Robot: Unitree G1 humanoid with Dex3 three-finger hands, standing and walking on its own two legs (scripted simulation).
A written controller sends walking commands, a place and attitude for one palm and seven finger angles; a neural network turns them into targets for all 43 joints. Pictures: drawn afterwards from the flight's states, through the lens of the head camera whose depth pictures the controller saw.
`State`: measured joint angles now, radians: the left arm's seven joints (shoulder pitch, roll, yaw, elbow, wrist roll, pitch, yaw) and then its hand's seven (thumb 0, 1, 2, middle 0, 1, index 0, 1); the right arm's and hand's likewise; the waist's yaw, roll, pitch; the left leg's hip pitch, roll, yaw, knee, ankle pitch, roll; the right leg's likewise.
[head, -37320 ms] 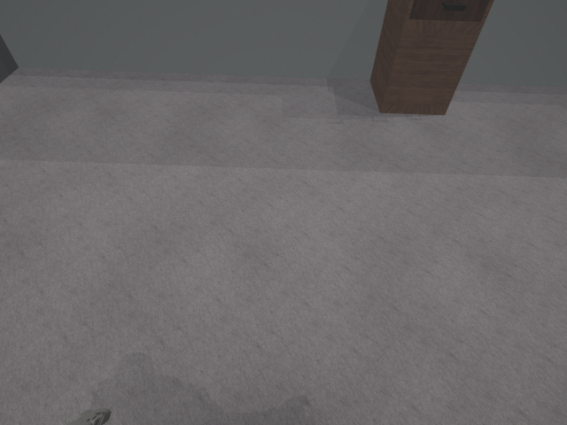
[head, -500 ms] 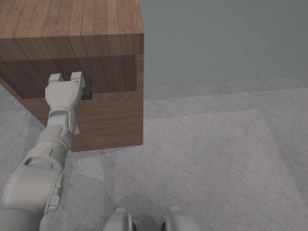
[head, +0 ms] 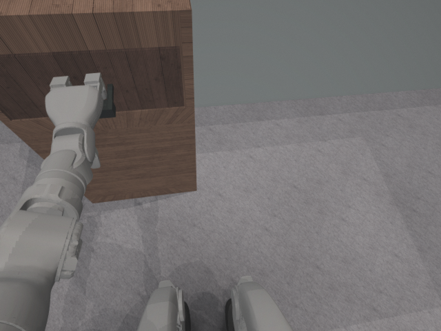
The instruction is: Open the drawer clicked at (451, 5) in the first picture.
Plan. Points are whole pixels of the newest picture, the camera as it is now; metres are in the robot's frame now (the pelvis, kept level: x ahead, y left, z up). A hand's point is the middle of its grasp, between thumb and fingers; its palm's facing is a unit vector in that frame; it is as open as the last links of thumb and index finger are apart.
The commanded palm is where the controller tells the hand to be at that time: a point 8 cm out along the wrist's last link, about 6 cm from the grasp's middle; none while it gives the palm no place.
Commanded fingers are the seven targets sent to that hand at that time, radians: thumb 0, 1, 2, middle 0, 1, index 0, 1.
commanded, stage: lower the fingers behind the handle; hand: left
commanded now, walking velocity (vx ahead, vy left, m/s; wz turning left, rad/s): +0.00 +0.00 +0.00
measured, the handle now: (87, 100) +0.57 +0.23 +0.00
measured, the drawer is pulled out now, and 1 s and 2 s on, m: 0.00 0.00 0.00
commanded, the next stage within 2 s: lift the fingers back up to retry in 0.12 s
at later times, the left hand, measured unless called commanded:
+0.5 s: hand (86, 122) +0.51 +0.22 +0.01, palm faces -0.10 -0.02 -1.00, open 13.9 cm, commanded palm +0.50 +0.21 +0.07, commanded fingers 0.00 -0.50 0.30 -0.30 -1.20 -0.30 -1.20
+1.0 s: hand (77, 104) +0.51 +0.22 +0.06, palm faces -0.10 -0.07 -0.99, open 13.9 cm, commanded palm +0.49 +0.21 +0.11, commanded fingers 0.00 -0.50 0.30 -0.30 -1.20 -0.30 -1.20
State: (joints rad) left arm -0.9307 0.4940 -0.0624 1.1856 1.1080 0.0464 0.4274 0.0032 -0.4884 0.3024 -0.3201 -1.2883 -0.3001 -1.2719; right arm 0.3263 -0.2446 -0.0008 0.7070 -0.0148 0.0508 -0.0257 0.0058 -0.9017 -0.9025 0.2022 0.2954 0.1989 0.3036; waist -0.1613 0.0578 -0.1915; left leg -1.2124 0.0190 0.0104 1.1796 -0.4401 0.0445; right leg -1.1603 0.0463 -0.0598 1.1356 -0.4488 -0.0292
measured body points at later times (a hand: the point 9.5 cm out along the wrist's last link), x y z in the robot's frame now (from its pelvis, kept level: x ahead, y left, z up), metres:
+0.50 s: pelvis +0.01 +0.00 +0.02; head +0.14 +0.01 +0.45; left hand +0.51 +0.22 +0.06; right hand +0.01 -0.26 -0.11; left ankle +0.05 +0.09 -0.63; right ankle +0.04 -0.11 -0.63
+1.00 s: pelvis +0.07 +0.01 +0.07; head +0.15 +0.01 +0.51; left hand +0.51 +0.22 +0.11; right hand +0.10 -0.26 -0.06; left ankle +0.05 +0.09 -0.63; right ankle +0.04 -0.11 -0.63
